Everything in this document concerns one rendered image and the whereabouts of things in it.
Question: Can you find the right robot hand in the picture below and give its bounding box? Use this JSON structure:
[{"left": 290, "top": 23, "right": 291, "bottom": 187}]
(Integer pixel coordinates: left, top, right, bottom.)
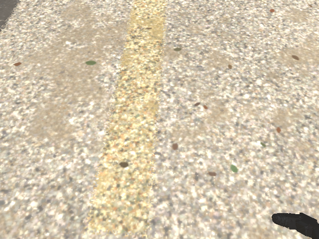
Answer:
[{"left": 271, "top": 212, "right": 319, "bottom": 239}]

